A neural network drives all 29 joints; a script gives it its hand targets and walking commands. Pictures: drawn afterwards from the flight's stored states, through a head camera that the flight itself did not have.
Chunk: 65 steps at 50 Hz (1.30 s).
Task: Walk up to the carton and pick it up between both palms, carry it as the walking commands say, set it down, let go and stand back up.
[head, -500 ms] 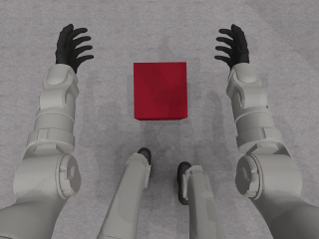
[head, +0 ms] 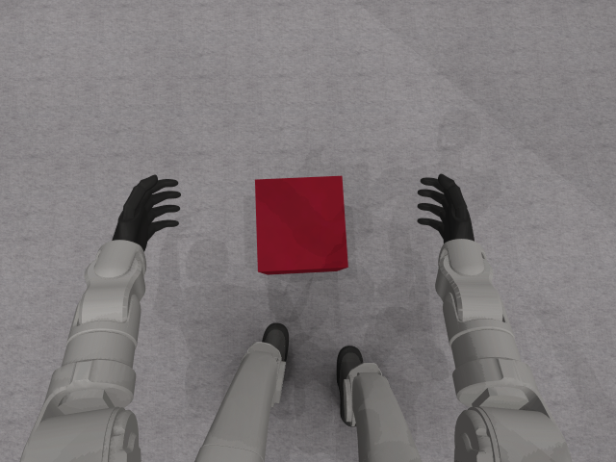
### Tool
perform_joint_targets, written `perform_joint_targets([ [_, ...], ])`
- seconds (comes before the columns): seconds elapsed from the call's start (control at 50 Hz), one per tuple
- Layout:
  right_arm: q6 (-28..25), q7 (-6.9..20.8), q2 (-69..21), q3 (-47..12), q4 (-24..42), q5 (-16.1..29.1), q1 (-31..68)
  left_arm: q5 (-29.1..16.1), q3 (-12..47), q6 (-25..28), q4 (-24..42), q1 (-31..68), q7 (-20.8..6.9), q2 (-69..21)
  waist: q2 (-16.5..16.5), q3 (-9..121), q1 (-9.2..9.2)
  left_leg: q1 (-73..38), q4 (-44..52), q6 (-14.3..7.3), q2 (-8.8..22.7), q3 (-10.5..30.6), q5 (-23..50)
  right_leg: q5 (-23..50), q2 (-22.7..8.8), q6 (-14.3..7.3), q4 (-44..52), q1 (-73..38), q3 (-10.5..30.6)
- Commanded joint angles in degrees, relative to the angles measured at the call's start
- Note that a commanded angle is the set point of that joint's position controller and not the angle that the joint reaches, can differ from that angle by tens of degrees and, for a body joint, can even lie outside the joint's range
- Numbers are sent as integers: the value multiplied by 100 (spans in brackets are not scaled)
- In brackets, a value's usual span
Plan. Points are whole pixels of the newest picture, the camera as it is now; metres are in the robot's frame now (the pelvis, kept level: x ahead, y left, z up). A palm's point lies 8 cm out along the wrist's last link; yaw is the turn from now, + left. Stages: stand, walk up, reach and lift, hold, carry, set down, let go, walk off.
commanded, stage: let go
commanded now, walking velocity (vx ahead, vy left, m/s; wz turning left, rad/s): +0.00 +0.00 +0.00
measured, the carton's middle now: (300, 230) +0.45 +0.06 -0.58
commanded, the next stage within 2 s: stand in 0.96 s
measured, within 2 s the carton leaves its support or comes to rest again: neither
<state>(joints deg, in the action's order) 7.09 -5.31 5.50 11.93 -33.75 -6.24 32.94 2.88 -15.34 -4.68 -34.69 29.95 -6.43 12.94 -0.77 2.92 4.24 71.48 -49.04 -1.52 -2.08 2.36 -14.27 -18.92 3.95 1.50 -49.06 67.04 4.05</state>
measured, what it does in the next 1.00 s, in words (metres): rises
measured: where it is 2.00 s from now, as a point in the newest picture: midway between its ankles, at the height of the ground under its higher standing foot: (310, 387)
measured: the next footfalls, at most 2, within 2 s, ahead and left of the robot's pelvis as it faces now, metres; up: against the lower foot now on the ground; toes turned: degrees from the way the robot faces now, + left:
none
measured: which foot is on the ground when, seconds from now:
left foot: down 0.00-1.00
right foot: down 0.00-1.00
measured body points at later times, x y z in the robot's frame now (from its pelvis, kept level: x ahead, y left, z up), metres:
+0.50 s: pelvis +0.06 -0.02 +0.07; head +0.12 -0.02 +0.51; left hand +0.22 +0.23 -0.01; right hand +0.27 -0.23 -0.01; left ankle +0.05 +0.10 -0.67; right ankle +0.01 -0.13 -0.67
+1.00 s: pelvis +0.06 -0.02 +0.07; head +0.06 -0.02 +0.52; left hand +0.22 +0.23 -0.01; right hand +0.23 -0.26 -0.01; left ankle +0.05 +0.10 -0.67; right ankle +0.01 -0.13 -0.67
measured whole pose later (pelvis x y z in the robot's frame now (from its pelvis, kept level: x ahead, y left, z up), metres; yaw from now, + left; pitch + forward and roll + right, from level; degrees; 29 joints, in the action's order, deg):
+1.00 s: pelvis +0.06 -0.02 +0.07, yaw +3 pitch -3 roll +1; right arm 4.1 1.2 12.7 1.6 -27.8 -1.0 -13.8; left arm 1.7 -1.8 -7.2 -26.6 -12.3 -1.3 13.6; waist -1.3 -2.4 -0.2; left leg 8.9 -26.0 0.1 -2.5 3.0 -14.2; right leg -19.5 1.3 -0.8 -27.2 5.0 2.6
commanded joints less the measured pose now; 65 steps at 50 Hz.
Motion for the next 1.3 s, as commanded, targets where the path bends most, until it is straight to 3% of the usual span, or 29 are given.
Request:
perform_joint_targets([
  [0.0, -173, 92, 419, -86, 893, 81, 73, -125, 134, 152, 825, -145, -63, 621, 198, 4840, 9, -5312, 136, 188, 104, 135, 3275, 1229, 129, 82, 625, -1401, -368],
  [0.18, -562, 481, 619, -362, 594, 365, -1931, -275, 639, 463, 766, -2101, 112, 388, 299, 2652, -176, -5641, 1161, 221, 130, 172, 2332, 829, -48, -12, 1504, -2738, -367],
  [0.3, -692, 628, 802, -568, 798, 470, -2982, -300, 844, 515, 1183, -3231, 248, 374, 247, 1689, -167, -6293, 1748, 235, 68, 71, 2291, 1214, -133, -55, 2040, -3941, -322],
  [0.4, -713, 700, 970, -622, 1180, 512, -3878, -302, 972, 463, 1504, -3916, 269, 402, 34, 1027, -283, -6838, 2239, 254, 1, 10, 2389, 1742, -232, -38, 2519, -4799, -252],
  [0.52, -523, 829, 970, -728, 1354, 537, -4330, -323, 1134, 282, 1556, -4103, 242, 378, -180, 109, -344, -7044, 2595, 206, -61, -103, 1725, 1570, -346, -39, 2912, -5221, -204],
  [0.66, -237, 920, 1061, -778, 1448, 528, -4334, -239, 1046, -21, 1538, -4049, 205, 515, -130, -481, -362, -7273, 2570, 151, -95, -223, 1124, 1146, -452, -57, 3047, -5247, -166],
  [0.78, -76, 877, 1118, -816, 1528, 596, -4368, -232, 1027, -237, 1539, -4047, 218, 536, -101, -515, -395, -7246, 2540, 150, -124, -235, 1191, 1585, -446, -29, 2897, -5490, -141],
  [0.94, -141, 719, 1179, -854, 1390, 730, -4394, -233, 1165, -612, 1584, -4036, 445, 622, -118, -305, -376, -7088, 2477, 242, -111, -190, 1361, 2234, -378, 2, 2697, -5890, -193],
  [0.96, -535, 517, 1625, -739, 373, 335, -5148, -36, 1086, 67, 808, -4297, 659, 900, -241, -466, -487, -5640, 2756, 392, 497, 346, -180, -576, -741, 49, 2615, -5724, -154],
  [0.98, -709, 426, 1835, -684, 342, 295, -5109, 76, 1084, 330, 795, -4532, 757, 878, 20, -770, -353, -5255, 2913, 385, 533, 529, -939, -1218, -832, -37, 2764, -5462, 103],
  [1.0, -844, 414, 1717, -727, 294, 325, -4903, 94, 1106, 500, 687, -4493, 786, 878, 50, -908, -356, -5020, 2935, 381, 508, 612, -1008, -1334, -902, -87, 2766, -5271, 241],
  [1.06, -1139, 511, 1441, -830, -27, 429, -4777, -6, 1170, 815, 516, -4326, 795, 849, 64, -164, -352, -5283, 2616, 253, 498, 723, 136, -505, -1052, -155, 2595, -5481, 384],
  [1.14, -1248, 527, 1539, -832, -380, 476, -4957, -85, 1209, 919, 266, -4550, 814, 891, 131, 405, -315, -5513, 2193, 80, 537, 870, 1715, 980, -980, -98, 2142, -5753, 167],
  [1.28, -1098, 450, 1575, -883, -753, 495, -5354, -167, 1293, 762, -22, -5027, 902, 957, -57, 255, -321, -5395, 1796, 18, 390, 797, 1955, 2095, -1000, -137, 1869, -5731, -65],
])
